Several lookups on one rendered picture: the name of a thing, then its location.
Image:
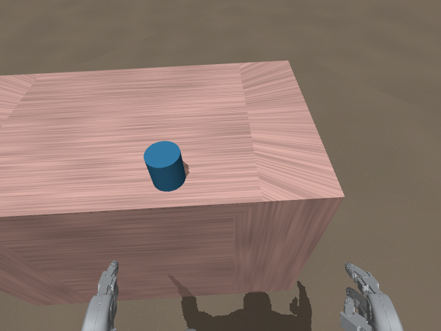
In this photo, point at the right robot hand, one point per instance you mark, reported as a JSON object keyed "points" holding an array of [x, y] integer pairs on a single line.
{"points": [[375, 313]]}

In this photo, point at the left robot hand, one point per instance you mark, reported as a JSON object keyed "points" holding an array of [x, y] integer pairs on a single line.
{"points": [[101, 310]]}

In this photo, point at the can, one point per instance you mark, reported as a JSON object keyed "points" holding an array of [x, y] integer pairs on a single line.
{"points": [[165, 165]]}

